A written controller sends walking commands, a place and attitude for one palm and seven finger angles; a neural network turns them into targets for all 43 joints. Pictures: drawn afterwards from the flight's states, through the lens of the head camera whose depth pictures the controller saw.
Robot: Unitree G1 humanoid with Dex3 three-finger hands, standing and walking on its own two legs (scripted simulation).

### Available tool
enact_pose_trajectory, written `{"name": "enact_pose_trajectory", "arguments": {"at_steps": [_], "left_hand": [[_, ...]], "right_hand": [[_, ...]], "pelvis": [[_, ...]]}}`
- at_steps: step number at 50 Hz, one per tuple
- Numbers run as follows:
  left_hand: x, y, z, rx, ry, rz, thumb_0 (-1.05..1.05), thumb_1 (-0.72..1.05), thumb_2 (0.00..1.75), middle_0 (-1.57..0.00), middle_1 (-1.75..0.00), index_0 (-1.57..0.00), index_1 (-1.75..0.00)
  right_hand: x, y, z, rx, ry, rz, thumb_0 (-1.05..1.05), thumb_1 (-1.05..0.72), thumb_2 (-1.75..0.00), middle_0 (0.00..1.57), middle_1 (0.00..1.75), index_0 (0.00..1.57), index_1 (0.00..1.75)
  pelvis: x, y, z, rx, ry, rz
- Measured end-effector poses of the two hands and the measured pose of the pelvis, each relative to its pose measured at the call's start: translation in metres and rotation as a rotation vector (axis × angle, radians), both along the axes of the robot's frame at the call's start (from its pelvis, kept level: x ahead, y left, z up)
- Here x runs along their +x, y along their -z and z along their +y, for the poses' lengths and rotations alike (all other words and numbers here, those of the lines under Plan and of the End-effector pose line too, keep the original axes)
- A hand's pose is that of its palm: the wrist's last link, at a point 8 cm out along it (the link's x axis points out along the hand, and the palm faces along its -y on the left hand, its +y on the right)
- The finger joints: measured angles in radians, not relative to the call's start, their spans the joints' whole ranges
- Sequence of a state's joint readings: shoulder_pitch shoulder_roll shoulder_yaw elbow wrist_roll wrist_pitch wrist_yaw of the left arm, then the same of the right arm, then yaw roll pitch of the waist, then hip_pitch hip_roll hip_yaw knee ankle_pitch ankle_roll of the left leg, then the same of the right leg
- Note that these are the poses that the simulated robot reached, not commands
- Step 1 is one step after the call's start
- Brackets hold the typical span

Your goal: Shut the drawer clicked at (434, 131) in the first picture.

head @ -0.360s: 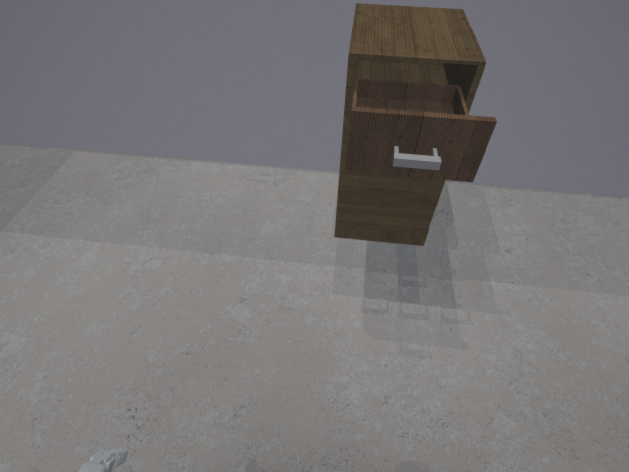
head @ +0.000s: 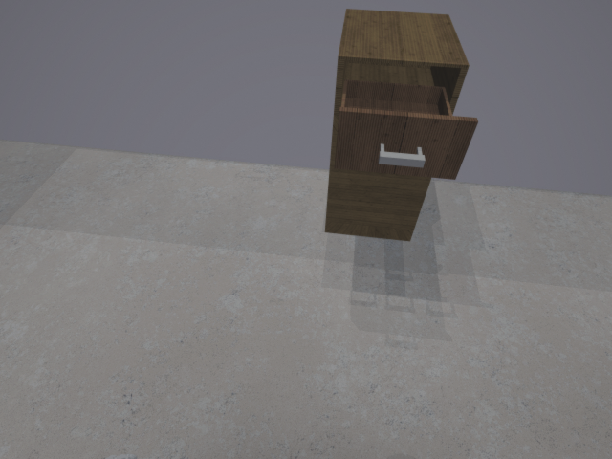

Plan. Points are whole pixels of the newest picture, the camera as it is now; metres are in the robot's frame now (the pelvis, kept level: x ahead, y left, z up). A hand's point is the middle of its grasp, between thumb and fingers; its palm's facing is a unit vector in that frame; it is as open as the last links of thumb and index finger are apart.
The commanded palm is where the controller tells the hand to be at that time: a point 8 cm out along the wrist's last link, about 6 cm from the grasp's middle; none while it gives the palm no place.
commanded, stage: stand and wait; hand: left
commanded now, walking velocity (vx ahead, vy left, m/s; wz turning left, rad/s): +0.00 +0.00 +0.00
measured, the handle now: (400, 154) +0.84 -0.19 -0.08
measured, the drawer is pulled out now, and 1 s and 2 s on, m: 0.30 0.30 0.30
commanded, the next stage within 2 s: look at it before walking up in 0.46 s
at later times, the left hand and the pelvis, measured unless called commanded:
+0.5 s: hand out of the picture +0.06 +0.23 -0.15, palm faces -0.03 -0.94 -0.33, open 7.4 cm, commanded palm none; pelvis -0.01 -0.01 +0.00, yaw +0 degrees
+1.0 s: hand out of the picture +0.06 +0.23 -0.15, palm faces -0.03 -0.94 -0.33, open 7.4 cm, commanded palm none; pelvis -0.01 -0.01 +0.01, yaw +0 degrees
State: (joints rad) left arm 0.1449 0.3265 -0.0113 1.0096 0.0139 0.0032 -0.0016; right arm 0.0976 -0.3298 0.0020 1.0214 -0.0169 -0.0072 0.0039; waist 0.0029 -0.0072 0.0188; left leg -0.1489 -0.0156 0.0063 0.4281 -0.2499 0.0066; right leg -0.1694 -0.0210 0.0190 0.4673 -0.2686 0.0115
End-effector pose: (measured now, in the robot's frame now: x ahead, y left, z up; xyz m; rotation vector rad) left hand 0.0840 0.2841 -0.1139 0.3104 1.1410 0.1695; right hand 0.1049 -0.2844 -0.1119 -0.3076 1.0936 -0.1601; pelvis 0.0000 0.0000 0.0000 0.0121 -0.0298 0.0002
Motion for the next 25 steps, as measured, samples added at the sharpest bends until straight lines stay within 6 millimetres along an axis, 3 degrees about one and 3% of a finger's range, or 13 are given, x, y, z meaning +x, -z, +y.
{"name": "enact_pose_trajectory", "arguments": {"at_steps": [12, 25], "left_hand": [[-0.032, 0.003, -0.002, 0.011, -0.025, 0.079, 0.01, 0.9, 0.9, -0.21, -0.29, -0.2, -0.3], [-0.026, 0.001, -0.007, 0.005, -0.015, 0.058, 0.01, 0.9, 0.9, -0.2, -0.29, -0.2, -0.3]], "right_hand": [[-0.048, 0.008, -0.015, -0.006, 0.046, 0.121, 0.0, -0.9, -0.9, 0.2, 0.3, 0.2, 0.3], [-0.063, 0.008, -0.017, 0.0, 0.064, 0.138, 0.0, -0.9, -0.9, 0.2, 0.3, 0.2, 0.3]], "pelvis": [[-0.008, -0.002, -0.008, -0.002, -0.001, -0.003], [-0.013, -0.004, -0.011, -0.003, 0.003, -0.003]]}}
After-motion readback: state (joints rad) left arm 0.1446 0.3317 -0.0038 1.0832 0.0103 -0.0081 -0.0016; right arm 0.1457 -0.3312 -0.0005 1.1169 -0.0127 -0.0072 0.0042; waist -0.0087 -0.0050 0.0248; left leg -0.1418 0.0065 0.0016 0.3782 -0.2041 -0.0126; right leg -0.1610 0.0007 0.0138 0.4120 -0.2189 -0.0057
